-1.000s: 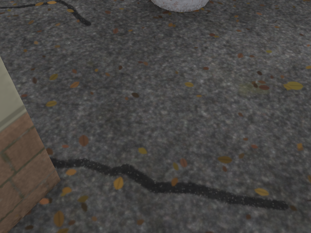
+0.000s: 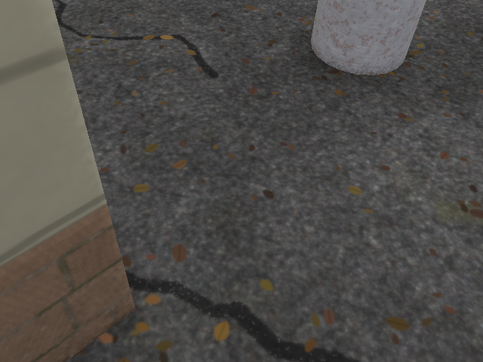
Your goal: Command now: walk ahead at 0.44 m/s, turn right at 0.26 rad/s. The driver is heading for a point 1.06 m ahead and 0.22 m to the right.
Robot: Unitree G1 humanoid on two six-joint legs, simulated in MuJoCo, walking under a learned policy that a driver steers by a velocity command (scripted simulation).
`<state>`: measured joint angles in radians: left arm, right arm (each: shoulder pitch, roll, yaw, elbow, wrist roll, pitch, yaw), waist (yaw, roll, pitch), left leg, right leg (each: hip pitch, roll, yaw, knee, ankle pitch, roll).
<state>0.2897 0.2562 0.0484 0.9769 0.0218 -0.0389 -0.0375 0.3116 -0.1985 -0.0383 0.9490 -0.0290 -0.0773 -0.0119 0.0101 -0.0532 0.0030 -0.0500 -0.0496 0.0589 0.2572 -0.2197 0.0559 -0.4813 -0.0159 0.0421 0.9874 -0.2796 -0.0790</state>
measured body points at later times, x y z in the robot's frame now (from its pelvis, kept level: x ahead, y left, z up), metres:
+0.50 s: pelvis +0.24 -0.05 -0.01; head +0.27 -0.07 +0.44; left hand +0.36 +0.20 -0.15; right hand +0.28 -0.32 -0.14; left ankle +0.26 +0.11 -0.66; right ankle +0.25 -0.09 -0.75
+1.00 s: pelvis +0.54 -0.09 -0.01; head +0.57 -0.09 +0.44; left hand +0.67 +0.15 -0.15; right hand +0.52 -0.38 -0.13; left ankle +0.61 -0.04 -0.75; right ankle +0.39 -0.15 -0.67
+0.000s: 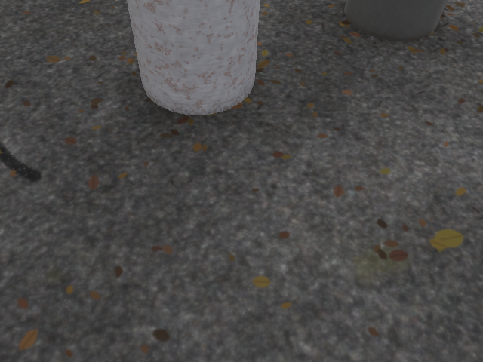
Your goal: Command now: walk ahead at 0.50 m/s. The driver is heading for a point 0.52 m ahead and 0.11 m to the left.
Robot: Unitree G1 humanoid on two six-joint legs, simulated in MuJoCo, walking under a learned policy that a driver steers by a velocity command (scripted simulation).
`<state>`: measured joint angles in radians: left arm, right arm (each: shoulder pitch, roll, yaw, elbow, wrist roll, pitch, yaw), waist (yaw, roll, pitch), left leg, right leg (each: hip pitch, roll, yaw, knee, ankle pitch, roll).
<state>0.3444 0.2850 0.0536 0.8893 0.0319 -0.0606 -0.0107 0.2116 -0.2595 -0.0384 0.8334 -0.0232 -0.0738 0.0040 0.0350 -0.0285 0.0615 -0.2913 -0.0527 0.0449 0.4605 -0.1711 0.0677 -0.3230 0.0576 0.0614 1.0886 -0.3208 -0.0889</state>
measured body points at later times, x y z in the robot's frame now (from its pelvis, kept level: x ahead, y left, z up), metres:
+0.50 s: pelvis +0.26 -0.03 +0.00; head +0.29 -0.04 +0.45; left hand +0.36 +0.25 -0.09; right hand +0.36 -0.29 -0.13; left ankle +0.15 +0.07 -0.66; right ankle +0.32 -0.11 -0.74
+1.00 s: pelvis +0.43 +0.06 +0.00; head +0.46 +0.09 +0.45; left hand +0.36 +0.30 -0.15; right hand +0.66 -0.09 -0.12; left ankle +0.47 +0.15 -0.74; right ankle +0.41 -0.10 -0.67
